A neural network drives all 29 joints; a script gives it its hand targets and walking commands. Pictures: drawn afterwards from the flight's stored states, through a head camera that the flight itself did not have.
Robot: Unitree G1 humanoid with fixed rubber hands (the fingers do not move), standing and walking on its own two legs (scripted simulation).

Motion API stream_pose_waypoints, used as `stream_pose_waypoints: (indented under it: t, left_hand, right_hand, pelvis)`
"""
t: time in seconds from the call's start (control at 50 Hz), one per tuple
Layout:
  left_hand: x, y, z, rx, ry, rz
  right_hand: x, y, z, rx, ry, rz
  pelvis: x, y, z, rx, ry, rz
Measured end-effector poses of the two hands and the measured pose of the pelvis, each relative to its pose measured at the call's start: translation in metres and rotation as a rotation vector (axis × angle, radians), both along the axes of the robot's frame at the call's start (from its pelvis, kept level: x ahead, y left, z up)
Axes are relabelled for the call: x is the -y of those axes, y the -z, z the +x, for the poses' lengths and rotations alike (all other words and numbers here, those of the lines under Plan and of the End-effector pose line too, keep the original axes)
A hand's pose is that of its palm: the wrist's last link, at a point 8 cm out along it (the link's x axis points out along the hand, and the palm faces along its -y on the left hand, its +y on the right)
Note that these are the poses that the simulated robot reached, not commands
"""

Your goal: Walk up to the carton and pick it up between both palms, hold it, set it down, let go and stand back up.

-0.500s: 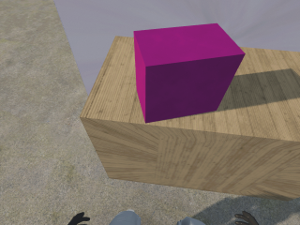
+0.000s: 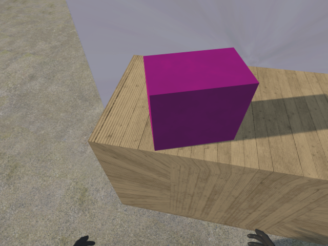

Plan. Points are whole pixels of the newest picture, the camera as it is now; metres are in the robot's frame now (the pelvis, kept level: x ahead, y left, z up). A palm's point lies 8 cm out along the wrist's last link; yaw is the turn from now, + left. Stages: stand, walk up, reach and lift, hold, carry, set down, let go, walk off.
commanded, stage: walk up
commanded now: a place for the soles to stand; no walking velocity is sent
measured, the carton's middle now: (192, 101) +0.53 -0.04 +0.04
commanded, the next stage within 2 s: none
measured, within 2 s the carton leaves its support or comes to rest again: neither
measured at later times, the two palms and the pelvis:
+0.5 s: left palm out of the picture +0.05 +0.27 -0.12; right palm out of the picture +0.07 -0.24 -0.11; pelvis +0.01 +0.01 +0.00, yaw +1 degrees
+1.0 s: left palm out of the picture +0.05 +0.21 -0.15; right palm (255, 204) +0.27 -0.23 -0.13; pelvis +0.11 -0.02 -0.03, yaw -1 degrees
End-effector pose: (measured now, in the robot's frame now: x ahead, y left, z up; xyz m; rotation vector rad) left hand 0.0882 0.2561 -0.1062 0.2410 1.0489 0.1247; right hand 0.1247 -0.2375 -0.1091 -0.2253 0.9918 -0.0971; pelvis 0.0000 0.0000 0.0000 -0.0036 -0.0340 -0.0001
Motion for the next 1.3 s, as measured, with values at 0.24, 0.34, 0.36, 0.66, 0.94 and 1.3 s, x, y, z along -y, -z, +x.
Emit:
stream_pose_waypoints:
  t: [0.24, 0.34, 0.36, 0.66, 0.94, 1.3]
  left_hand:
    - [-0.001, 0.011, -0.023, -0.043, -0.028, -0.025]
    - [-0.003, 0.014, -0.028, -0.053, -0.036, -0.037]
    - [-0.004, 0.015, -0.029, -0.054, -0.038, -0.039]
    - [-0.015, 0.024, -0.05, -0.148, -0.065, 0.033]
    - [0.037, 0.028, -0.065, -0.381, -0.18, -0.012]
    - [0.021, 0.011, 0.145, 0.033, 0.027, 0.118]
  right_hand:
    - [0.003, 0.004, -0.037, -0.087, 0.039, -0.015]
    - [0.003, 0.003, -0.048, -0.109, 0.055, -0.025]
    - [0.003, 0.002, -0.05, -0.112, 0.056, -0.026]
    - [0.032, 0.02, -0.066, -0.209, 0.119, -0.059]
    - [0.004, 0.02, 0.118, -0.004, -0.067, 0.001]
    - [0.059, 0.042, 0.144, -0.023, 0.099, -0.01]
  pelvis:
    - [-0.003, 0.0, -0.006, 0.014, -0.019, -0.005]
    - [-0.006, 0.0, -0.006, 0.011, -0.023, -0.007]
    - [-0.006, 0.0, -0.006, 0.01, -0.023, -0.007]
    - [0.011, 0.014, 0.035, 0.003, -0.001, 0.003]
    - [0.018, 0.019, 0.107, 0.039, -0.011, -0.007]
    - [0.022, 0.034, 0.132, 0.043, 0.095, 0.007]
